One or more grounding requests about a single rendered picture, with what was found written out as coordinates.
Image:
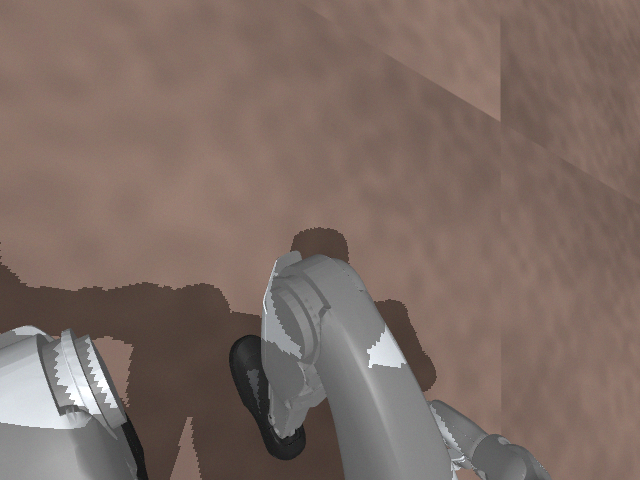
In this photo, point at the right robot hand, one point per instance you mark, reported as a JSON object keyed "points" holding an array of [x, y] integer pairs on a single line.
{"points": [[461, 435]]}

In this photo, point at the left robot foot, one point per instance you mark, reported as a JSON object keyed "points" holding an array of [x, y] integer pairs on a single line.
{"points": [[136, 449]]}

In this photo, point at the right robot foot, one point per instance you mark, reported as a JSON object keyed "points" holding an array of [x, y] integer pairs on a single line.
{"points": [[252, 385]]}

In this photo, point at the right robot arm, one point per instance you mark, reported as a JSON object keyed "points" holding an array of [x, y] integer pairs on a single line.
{"points": [[495, 458]]}

